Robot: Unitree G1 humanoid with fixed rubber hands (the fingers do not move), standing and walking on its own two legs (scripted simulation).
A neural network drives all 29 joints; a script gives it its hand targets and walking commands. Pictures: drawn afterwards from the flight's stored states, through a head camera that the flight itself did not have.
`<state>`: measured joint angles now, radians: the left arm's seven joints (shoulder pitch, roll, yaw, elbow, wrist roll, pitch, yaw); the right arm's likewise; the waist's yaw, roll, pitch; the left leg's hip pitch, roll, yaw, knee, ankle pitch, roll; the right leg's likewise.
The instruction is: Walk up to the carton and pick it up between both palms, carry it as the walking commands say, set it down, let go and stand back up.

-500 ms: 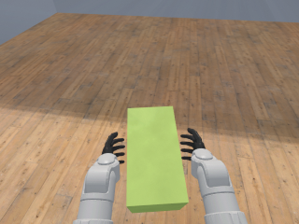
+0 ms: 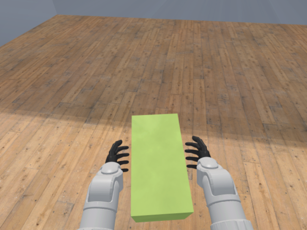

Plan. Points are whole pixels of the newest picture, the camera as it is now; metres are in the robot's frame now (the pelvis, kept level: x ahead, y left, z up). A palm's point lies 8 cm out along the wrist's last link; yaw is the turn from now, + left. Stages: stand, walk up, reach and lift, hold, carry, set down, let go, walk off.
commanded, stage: carry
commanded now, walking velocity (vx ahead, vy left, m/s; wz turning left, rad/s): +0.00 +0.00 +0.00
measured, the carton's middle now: (157, 166) +0.35 +0.00 -0.06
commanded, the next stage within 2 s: none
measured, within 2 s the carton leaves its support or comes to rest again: neither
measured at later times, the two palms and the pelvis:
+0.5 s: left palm (109, 169) +0.29 +0.12 +0.04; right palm (201, 164) +0.29 -0.12 +0.04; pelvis +0.00 +0.01 +0.00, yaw +0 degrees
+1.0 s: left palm (107, 171) +0.29 +0.13 +0.03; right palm (199, 166) +0.29 -0.11 +0.04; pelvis -0.01 +0.01 +0.00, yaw +0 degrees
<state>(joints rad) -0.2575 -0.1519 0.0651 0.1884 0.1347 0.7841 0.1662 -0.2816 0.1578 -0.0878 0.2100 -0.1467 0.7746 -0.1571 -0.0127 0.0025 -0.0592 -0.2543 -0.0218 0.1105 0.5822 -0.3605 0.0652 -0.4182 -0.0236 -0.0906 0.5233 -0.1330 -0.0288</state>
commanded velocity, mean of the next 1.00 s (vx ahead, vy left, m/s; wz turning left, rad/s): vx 0.00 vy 0.00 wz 0.00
